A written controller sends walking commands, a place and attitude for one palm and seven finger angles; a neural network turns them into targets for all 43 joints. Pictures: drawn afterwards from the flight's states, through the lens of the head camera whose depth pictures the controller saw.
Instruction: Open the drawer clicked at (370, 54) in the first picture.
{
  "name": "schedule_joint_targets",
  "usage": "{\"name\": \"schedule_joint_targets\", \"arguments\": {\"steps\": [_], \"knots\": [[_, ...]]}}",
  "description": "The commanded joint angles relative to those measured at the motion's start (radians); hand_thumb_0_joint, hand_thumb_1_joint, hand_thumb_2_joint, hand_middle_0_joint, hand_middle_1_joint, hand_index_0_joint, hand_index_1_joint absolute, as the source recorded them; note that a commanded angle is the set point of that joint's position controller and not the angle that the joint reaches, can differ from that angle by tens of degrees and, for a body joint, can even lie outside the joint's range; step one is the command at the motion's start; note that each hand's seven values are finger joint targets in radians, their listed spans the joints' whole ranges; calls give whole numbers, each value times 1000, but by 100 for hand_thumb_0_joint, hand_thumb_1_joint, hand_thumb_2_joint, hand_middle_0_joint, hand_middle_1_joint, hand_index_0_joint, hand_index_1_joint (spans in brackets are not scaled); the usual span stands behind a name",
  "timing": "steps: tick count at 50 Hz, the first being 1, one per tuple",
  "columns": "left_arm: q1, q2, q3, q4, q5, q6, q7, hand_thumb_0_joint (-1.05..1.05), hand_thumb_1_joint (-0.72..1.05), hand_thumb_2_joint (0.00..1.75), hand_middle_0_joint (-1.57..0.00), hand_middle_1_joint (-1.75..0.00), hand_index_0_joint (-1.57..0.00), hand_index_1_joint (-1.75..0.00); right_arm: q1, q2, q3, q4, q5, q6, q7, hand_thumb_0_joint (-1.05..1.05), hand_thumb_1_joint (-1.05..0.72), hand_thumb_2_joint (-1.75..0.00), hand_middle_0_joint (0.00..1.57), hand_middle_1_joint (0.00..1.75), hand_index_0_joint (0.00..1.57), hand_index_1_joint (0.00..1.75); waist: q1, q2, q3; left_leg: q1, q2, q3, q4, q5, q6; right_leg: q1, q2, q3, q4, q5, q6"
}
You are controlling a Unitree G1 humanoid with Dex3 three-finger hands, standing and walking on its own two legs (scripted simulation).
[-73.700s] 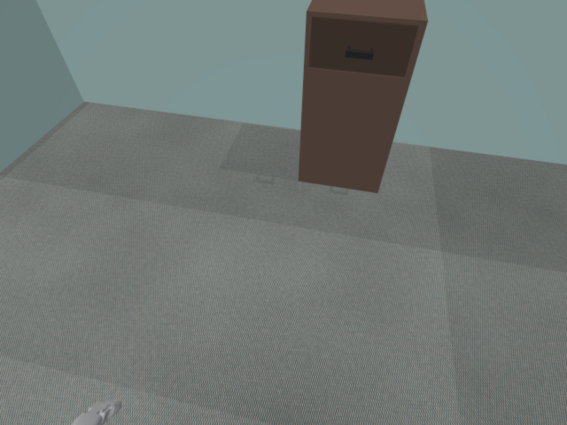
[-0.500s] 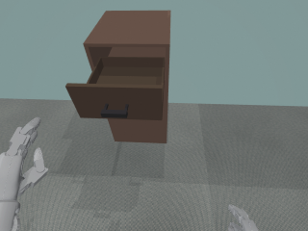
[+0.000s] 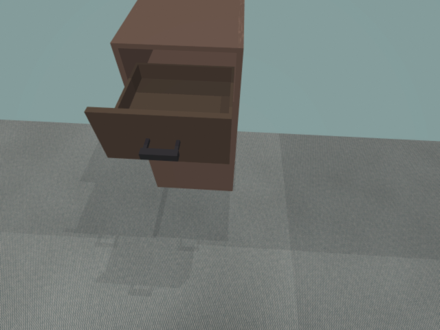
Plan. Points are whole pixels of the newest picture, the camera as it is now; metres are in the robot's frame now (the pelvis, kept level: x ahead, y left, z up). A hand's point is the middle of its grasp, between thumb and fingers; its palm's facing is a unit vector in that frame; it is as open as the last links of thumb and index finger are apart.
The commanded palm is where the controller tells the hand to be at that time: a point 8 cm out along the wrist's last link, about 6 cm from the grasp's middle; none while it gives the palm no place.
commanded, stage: let the arm hang, fingers relaxed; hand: left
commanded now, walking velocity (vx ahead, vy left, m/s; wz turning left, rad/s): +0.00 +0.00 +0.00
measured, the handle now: (160, 148) +0.54 +0.19 -0.06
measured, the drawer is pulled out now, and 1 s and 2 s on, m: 0.30 0.30 0.30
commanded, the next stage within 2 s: look to check the result in 0.54 s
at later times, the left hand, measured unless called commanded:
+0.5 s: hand out of the picture +0.00 +0.19 -0.17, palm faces +0.00 -0.98 -0.19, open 7.3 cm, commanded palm none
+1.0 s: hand out of the picture +0.01 +0.19 -0.17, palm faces +0.00 -0.98 -0.19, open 7.4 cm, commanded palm none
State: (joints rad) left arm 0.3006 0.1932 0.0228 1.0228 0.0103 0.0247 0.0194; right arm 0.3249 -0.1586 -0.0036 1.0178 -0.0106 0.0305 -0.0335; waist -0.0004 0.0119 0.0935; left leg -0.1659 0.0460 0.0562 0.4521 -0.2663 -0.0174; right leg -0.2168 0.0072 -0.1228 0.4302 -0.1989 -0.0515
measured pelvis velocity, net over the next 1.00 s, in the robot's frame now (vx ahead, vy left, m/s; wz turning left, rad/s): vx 0.01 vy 0.02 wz -0.04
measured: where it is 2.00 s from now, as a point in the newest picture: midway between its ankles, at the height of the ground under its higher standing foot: outside the picture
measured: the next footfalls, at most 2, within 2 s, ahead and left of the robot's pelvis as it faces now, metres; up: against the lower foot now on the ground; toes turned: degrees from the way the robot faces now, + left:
none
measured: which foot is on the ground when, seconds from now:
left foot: down 0.00-1.00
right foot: down 0.00-1.00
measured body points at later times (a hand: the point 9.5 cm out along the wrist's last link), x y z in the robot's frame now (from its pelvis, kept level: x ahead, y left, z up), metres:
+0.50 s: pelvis +0.00 +0.02 +0.00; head +0.02 +0.01 +0.45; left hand +0.01 +0.24 -0.15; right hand -0.03 -0.18 -0.16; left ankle -0.02 +0.13 -0.74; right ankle +0.02 -0.09 -0.74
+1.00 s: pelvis +0.01 +0.02 +0.00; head +0.03 +0.01 +0.45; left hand +0.01 +0.24 -0.15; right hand -0.02 -0.18 -0.16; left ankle -0.02 +0.13 -0.74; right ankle +0.02 -0.09 -0.74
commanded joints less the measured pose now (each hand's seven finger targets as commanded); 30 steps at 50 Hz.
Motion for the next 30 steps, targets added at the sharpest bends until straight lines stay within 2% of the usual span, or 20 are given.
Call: {"name": "schedule_joint_targets", "arguments": {"steps": [1,6,13,20,24,30], "knots": [[23,85,16,-5,1,-27,11,0,90,90,-20,-30,-20,-30,64,-70,-11,-2,-5,-23,-3,0,-90,-90,20,30,20,30,-5,-12,-52,-22,58,-60,-103,120,44,68,-113,130,-108,94,-2],[23,67,10,33,0,-29,15,0,90,90,-20,-30,-20,-30,68,-61,-9,36,-5,-27,-3,0,-90,-90,20,30,20,30,-4,-23,-23,-20,59,-65,-131,106,46,57,-105,134,-120,61,1],[17,49,10,60,2,-28,19,0,90,90,-20,-30,-20,-30,74,-40,-8,66,-7,-29,-4,0,-90,-90,20,30,20,30,-5,3,18,-35,56,-63,-161,67,45,32,-100,141,-121,24,5],[32,46,10,70,2,-32,19,0,90,90,-20,-30,-20,-30,79,-37,-10,72,-4,-33,-6,0,-90,-90,20,30,20,30,-2,-9,-1,-13,59,-64,-160,82,48,34,-97,143,-116,42,6],[36,41,9,75,2,-30,19,0,90,90,-20,-30,-20,-30,83,-34,-9,78,-5,-35,-7,0,-90,-90,20,30,20,30,-4,17,2,-17,56,-62,-162,84,48,32,-99,147,-109,52,6],[49,33,10,84,3,-33,21,0,90,90,-20,-30,-20,-30,90,-32,-11,80,-1,-38,-9,0,-90,-90,20,30,20,30,-5,0,-12,10,62,-60,-159,111,49,28,-98,146,-104,73,6]]}}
